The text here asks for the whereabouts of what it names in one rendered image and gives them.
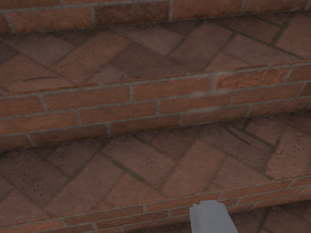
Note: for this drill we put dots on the right robot thigh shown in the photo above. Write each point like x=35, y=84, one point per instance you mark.
x=210, y=216

